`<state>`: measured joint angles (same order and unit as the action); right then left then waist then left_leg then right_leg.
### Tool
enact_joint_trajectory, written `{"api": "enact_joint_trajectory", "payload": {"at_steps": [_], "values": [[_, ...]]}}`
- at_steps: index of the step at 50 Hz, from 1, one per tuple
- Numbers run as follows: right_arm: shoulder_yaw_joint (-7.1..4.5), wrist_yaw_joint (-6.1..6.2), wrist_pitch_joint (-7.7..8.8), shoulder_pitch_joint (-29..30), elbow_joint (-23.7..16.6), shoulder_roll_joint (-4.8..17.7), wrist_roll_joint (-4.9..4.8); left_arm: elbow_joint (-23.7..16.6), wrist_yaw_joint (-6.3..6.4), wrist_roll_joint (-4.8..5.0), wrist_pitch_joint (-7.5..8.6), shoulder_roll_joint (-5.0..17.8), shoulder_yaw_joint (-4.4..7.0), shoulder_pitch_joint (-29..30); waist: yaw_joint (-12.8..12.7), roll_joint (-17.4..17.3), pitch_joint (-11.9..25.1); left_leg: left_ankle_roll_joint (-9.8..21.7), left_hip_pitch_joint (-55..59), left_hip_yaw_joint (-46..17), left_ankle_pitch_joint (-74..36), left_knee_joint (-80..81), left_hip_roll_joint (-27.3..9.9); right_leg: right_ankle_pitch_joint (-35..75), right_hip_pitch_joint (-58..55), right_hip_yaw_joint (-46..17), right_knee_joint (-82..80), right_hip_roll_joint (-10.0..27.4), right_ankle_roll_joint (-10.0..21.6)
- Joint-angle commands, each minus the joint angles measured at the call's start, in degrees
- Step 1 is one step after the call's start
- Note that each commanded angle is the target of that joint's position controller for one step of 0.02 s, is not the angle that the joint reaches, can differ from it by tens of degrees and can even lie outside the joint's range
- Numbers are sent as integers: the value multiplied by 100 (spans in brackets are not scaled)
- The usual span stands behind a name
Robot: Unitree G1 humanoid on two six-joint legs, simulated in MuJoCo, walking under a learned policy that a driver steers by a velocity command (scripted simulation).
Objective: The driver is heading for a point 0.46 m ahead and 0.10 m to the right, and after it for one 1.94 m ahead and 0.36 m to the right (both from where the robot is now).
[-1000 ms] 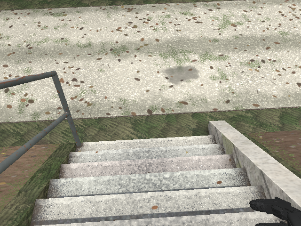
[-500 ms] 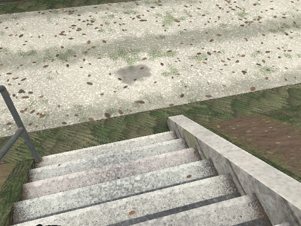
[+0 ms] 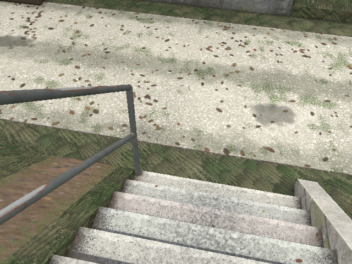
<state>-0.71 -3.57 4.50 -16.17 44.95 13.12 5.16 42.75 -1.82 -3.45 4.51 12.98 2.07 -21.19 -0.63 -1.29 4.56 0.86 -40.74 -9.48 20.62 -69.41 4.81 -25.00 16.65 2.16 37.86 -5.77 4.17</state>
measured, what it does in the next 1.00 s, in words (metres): goes down, turning right: left foot 0.19 m lower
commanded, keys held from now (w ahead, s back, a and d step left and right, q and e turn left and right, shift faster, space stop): shift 0.24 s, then e+shift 0.76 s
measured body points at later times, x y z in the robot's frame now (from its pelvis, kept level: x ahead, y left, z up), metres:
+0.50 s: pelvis +0.13 +0.06 -0.16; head +0.14 +0.06 +0.29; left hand +0.12 +0.30 -0.30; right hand +0.25 -0.19 -0.27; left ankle +0.20 +0.14 -0.90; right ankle +0.03 -0.09 -0.62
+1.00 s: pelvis +0.10 +0.00 -0.16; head +0.12 -0.01 +0.28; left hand +0.35 +0.07 -0.27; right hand -0.05 -0.23 -0.30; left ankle +0.20 +0.14 -0.90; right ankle +0.17 -0.18 -0.78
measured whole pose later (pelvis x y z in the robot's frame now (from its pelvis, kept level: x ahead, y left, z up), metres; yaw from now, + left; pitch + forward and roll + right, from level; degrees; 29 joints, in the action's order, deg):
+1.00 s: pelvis +0.10 +0.00 -0.16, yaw -30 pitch +0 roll -1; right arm -3.5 5.9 8.8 -22.3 54.1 13.9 9.8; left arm 32.5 -6.7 -2.8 -3.2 9.3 -0.6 -12.3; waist 5.8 -1.2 -1.8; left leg -3.7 -13.0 25.6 18.0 -31.2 -19.9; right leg -5.0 49.1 8.9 71.0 8.1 2.1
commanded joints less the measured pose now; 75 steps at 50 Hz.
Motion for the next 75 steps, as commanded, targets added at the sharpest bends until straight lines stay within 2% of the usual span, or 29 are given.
{"api": "enact_joint_trajectory", "payload": {"at_steps": [1, 4, 8, 10, 13, 14, 15, 17, 19, 21, 22, 26, 28, 34, 42, 51, 55, 56, 57, 58, 59, 60, 61, 62, 64, 66, 71, 72, 75], "values": [[97, -306, -55, -829, 228, 8, 30, -143, 67, 114, 86, -53, -117, 347, 414, 254, -332, -374, -297, 718, -1235, -773, -672, 4006, 679, -1230, -646, 1063, 667], [69, -478, -57, -194, 108, 230, 61, 373, 165, -86, 207, 587, -65, -37, 200, 221, -444, -337, 70, 951, -1658, -679, -715, 3652, 1301, -971, -235, 1042, 720], [177, -216, -105, 1529, -154, 38, 59, 1564, 443, 10, 332, -70, -306, -2515, -990, 859, -578, -446, -3849, 56, -2745, 2240, -1246, 3398, -2781, -2339, 873, 1617, 500], [278, -367, -90, 1324, 177, 102, 164, 1127, 293, -18, 179, 185, -299, -1584, -663, 428, -692, -165, -1253, 894, -5291, 3108, -1056, 2089, 222, -1579, 762, 1278, 693], [256, -369, -253, 641, 177, 209, 97, 845, -65, -81, 130, 314, -346, -138, 204, 365, -889, -156, 2217, 1052, -4845, 2272, -786, 816, 3382, -1311, 613, 1054, 619], [88, 50, -304, 1043, 309, 16, -791, 1254, 161, 742, -94, 400, -124, -1053, -377, -346, -744, -122, 2157, 1383, -4637, 3482, -371, 1290, 1843, -1016, 1090, 897, 483], [384, -199, -286, 1324, -99, 191, 5, 988, 113, -33, 57, 312, -401, -600, -330, 703, -1249, -131, 1681, 581, -4296, 4348, -1074, 829, 1815, -1815, 1233, 1163, 560], [247, -134, -251, 1221, -234, 334, 19, 1031, 108, -141, 13, 663, -237, -640, -436, 477, -1091, 11, 1957, 852, -4089, 5452, -905, 1264, 887, -2226, 1684, 1241, 866], [-59, 109, -126, -618, 180, 761, -128, 1061, -85, -120, -184, 688, -274, -702, 372, -21, -556, 306, 4596, 1291, -5004, 6342, -1083, 1178, 1651, -1960, 3431, 779, 496], [-486, 92, -112, -2029, 393, 1562, 2, 1016, -393, 254, -149, 67, -259, -1757, 409, -1547, 1857, 1944, 8455, 800, -9695, 3213, -2881, -2913, 4043, -521, 7858, -92, -456], [-474, 69, -158, -1325, 58, 1460, 61, 482, -347, 296, -168, 315, -203, -1431, 300, -790, 1873, 2248, 7558, 377, -9726, 3221, -3315, -2859, 4416, -549, 8179, 117, -552], [-361, 148, 10, 10, -260, 1132, 45, -183, -15, 205, -331, -189, -471, -1036, -351, -11, 44, 2209, 2622, 742, -4613, 5090, -3474, -610, 3791, -676, 8541, 711, -870], [-123, 432, 176, 188, -238, 418, -17, -13, -173, 37, -491, -253, -459, -1353, -468, 126, -553, 1620, 1494, 1469, -2713, 5250, -2480, 1191, 3351, -546, 7299, 912, -735], [-172, 678, 225, -975, 412, 756, 275, -954, -246, -13, -583, -246, -460, 102, 415, -283, -467, 1597, 3346, 585, -1009, 5095, -3454, 1272, 5749, -800, 7259, 1116, -686], [-242, 866, 525, -567, 698, 910, 348, -1584, -277, -26, -671, -281, -458, 761, 261, -459, -693, 680, 2861, 1417, 1118, 5500, -3522, 1135, 5358, -433, 6397, 1415, -465], [-618, 937, 415, -217, 366, 1325, 542, -1353, -459, 70, -641, -46, 12, 924, 222, -819, -978, -39, 2613, 2262, 2808, 5986, -3920, 1732, 2704, 434, 2230, 1239, -81], [-660, 593, 274, 781, -23, 1342, 377, -641, -175, 113, -335, 463, 351, -293, -571, -50, -406, -400, 1537, 2720, 2956, 3910, -2997, 2340, 67, 231, 194, 556, -326], [-455, 456, 233, 1012, -127, 728, 539, -23, -99, 10, -167, 903, 551, -1536, -1225, 847, 281, -689, 233, 2797, 3588, 1576, -2088, 1891, -2129, 61, -166, 295, -519], [-298, 227, 211, 964, -155, 286, 389, 686, -38, -331, -75, 1281, 657, -3224, -1720, 732, 596, -513, -1411, 1306, 2311, 367, -1214, 3607, -3752, -892, 616, 673, -799], [-304, 35, -375, -307, 450, 92, -1121, 198, 179, 782, -369, 464, -24, -2340, -1226, 888, 242, -98, -862, 88, 4043, -2202, -495, 6595, -1753, -2469, 1046, 2323, -899], [-430, 263, 200, -638, -511, 68, -676, -190, -258, -229, -169, 1559, 194, -2396, -620, 2092, 1005, -236, -1382, -1725, 1484, 218, 134, 4381, -1958, -3925, -1118, 2665, -840], [-534, 401, 477, -226, -269, 775, -707, -287, -578, 237, -144, 1507, 97, -1372, -292, 2475, -493, -423, -2300, -1369, 777, -39, -160, 2225, -1190, -4139, -1407, 2745, -1193], [-606, 416, 529, -156, 71, 1165, -561, -596, -776, 706, -238, 1632, 74, -321, 59, 2468, -338, -559, -2580, -892, 344, -645, -388, -635, -903, -3567, -1595, 2612, -1494], [-676, 449, 457, -457, 329, 1482, -424, -390, -781, 629, -196, 1909, 280, -647, 22, 2036, -596, -434, -2790, -449, -43, -1770, -331, -3208, 9, -4056, -2241, 2974, -972], [-387, 310, 277, -1373, 598, 714, -284, 50, -675, 0, 12, 1168, 46, -351, 743, 462, -947, -113, -2306, -332, -1368, -3620, -241, -3620, 2111, -3640, -1926, 2971, -629], [-231, 71, 90, -1639, 488, 453, -403, 167, -409, -98, 211, 908, -122, 506, 1127, 323, -627, 22, -1963, 126, -1769, -4320, -311, -2804, 2548, -2123, -1831, 2712, -765], [-151, -46, 64, -593, -297, 867, -602, 524, 77, -236, 530, 1113, -304, -240, 354, 496, -621, -179, -3046, 397, -1630, -4173, -429, -2150, 898, -794, -1807, 2825, -1044], [-261, 192, -498, 777, -499, 497, -418, 664, 311, 570, 89, 1252, 22, -276, 84, -15, -124, -41, -3354, 719, -1462, -3352, -300, -2491, -805, -658, -1531, 2836, -979], [-171, 355, -901, 1084, -786, 51, -378, 590, 509, 433, -329, 675, -129, -630, -162, 611, -769, -90, -3431, 998, -1706, -2434, -316, -1964, -1011, 164, -1469, 2891, -929]]}}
